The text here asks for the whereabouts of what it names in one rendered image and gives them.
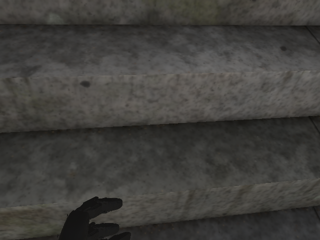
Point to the robot left hand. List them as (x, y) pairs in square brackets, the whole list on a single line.
[(77, 227)]

